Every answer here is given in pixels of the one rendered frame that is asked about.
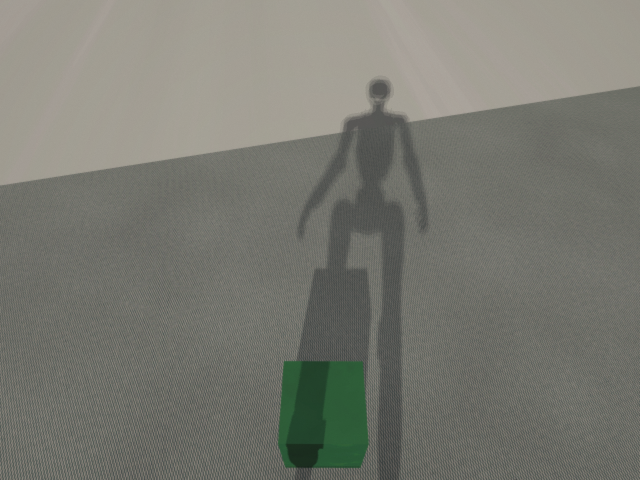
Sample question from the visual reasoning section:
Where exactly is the carton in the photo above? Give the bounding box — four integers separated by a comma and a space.
278, 361, 369, 468

